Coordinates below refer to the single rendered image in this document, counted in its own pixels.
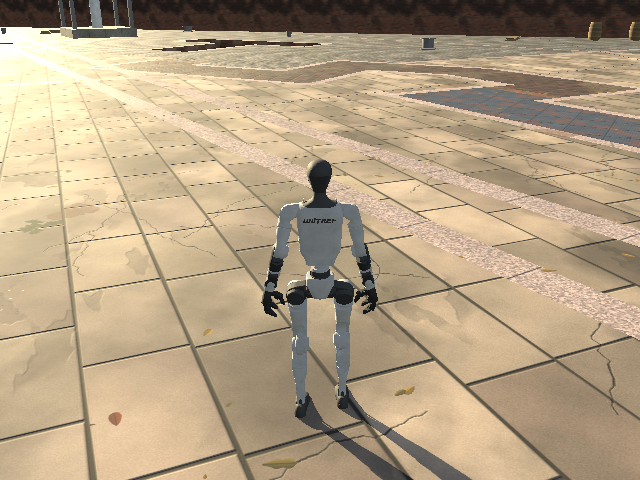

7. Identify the robot right upper arm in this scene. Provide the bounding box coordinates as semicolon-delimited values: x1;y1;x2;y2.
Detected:
340;202;367;258

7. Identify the left robot foot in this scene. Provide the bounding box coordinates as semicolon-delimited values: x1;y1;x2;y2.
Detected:
294;391;310;418

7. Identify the right robot hand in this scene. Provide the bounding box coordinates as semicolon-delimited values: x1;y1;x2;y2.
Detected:
354;287;378;314

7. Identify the robot left upper arm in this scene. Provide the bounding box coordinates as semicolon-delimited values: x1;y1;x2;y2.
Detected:
273;203;299;259

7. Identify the left robot forearm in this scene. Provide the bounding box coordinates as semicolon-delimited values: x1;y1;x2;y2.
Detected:
264;244;284;292

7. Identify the right robot forearm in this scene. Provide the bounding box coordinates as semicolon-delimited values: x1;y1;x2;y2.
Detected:
356;242;375;290

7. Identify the left robot hand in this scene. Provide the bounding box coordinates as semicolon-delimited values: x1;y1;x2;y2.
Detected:
261;289;285;317

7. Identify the robot torso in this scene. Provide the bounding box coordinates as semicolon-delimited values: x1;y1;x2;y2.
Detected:
296;198;343;300

